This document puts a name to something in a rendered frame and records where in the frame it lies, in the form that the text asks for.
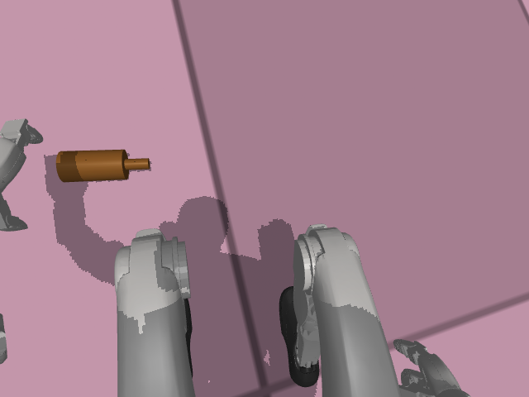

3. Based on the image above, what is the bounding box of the bottle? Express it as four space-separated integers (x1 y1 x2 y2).
56 150 150 182

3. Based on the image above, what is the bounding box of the left robot hand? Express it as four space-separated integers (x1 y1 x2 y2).
0 118 43 232

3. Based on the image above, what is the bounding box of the right robot foot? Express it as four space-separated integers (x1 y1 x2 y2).
279 286 319 387

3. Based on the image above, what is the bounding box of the right robot hand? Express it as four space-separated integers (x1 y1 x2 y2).
393 339 462 397

